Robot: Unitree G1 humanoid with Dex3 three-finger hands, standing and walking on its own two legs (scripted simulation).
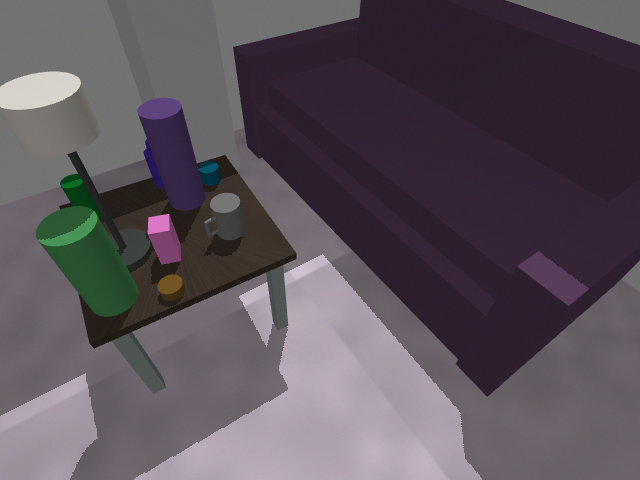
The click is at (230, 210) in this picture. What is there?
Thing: mug
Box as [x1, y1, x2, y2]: [204, 193, 244, 239]
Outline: 222,193 216,195 210,201 210,207 213,216 204,222 207,235 209,237 217,233 221,238 234,239 240,236 244,231 239,199 236,195 232,193
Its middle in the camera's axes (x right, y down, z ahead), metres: -0.28 -0.05 +1.10
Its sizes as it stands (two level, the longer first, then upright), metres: 0.116 0.082 0.110
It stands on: a support 0.42 m high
